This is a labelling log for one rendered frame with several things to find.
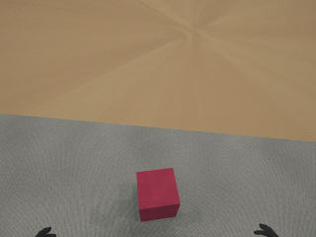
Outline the carton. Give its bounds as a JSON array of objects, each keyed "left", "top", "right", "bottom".
[{"left": 136, "top": 168, "right": 181, "bottom": 222}]

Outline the robot left hand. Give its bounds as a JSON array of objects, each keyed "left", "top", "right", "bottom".
[{"left": 36, "top": 226, "right": 56, "bottom": 237}]

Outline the robot right hand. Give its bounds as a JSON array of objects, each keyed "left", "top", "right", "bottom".
[{"left": 254, "top": 223, "right": 279, "bottom": 237}]

